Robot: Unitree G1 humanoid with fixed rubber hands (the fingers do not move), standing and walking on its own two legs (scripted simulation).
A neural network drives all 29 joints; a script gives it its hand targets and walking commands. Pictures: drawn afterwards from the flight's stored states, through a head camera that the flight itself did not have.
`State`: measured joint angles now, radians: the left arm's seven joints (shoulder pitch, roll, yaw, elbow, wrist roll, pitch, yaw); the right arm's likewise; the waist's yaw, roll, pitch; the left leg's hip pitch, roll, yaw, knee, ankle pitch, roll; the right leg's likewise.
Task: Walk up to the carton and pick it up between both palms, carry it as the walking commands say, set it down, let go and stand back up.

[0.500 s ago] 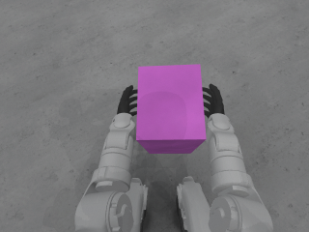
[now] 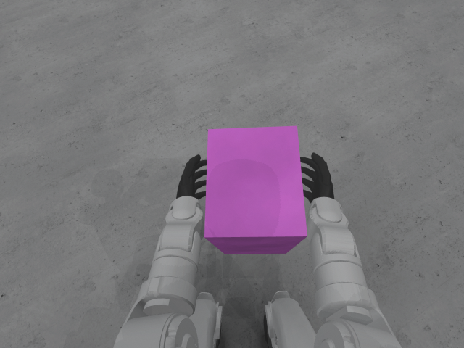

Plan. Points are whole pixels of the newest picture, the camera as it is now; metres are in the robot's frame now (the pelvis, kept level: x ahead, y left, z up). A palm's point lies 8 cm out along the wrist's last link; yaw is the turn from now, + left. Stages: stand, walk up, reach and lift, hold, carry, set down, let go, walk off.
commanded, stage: reach and lift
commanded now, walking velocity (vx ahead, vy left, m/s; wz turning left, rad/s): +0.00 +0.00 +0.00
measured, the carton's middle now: (253, 202) +0.40 -0.02 -0.10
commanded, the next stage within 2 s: none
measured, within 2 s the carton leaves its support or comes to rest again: neither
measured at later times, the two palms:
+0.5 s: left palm (178, 194) +0.37 +0.10 +0.03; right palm (332, 194) +0.36 -0.13 +0.03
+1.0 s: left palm (168, 175) +0.36 +0.10 +0.10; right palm (352, 176) +0.36 -0.13 +0.11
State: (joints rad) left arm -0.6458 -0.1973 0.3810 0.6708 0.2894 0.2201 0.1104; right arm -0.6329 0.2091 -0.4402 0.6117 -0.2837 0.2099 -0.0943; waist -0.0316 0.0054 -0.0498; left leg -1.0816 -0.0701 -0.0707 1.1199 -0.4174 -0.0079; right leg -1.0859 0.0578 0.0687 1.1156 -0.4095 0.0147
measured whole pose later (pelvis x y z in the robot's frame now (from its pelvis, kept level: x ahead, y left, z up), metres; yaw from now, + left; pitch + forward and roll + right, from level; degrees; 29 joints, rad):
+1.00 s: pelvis +0.02 +0.00 +0.09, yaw -1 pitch +0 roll +0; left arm -0.48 -0.23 0.32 0.56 0.31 0.44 0.10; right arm -0.48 0.23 -0.36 0.51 -0.32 0.43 -0.07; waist -0.03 0.00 0.05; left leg -0.31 -0.05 -0.08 0.53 -0.23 0.01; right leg -0.32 0.03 0.10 0.53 -0.22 0.01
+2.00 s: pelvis +0.02 +0.00 +0.09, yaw +0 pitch -9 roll +0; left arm -0.48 -0.23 0.32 0.49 0.31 0.69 0.08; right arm -0.49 0.23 -0.33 0.48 -0.31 0.66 -0.10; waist 0.00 0.00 0.05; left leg -0.10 -0.04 -0.08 0.48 -0.22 0.00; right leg -0.11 0.04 0.09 0.48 -0.22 0.00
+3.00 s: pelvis +0.01 +0.00 +0.09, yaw -1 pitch -11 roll +0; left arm -0.45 -0.22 0.28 0.48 0.30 0.73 0.09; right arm -0.46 0.22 -0.29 0.47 -0.30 0.71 -0.10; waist 0.00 0.00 0.05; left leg -0.08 -0.04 -0.08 0.50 -0.22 0.00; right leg -0.09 0.04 0.09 0.50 -0.22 0.00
